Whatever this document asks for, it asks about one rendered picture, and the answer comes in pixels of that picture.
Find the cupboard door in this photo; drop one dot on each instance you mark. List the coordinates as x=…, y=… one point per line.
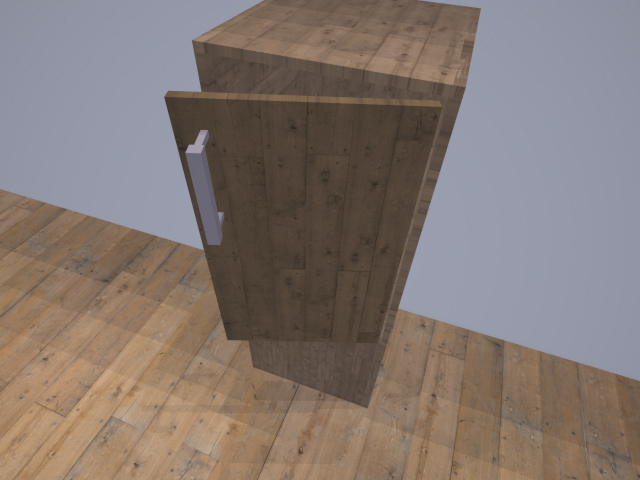
x=318, y=194

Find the handle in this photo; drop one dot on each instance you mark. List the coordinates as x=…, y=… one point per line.
x=198, y=165

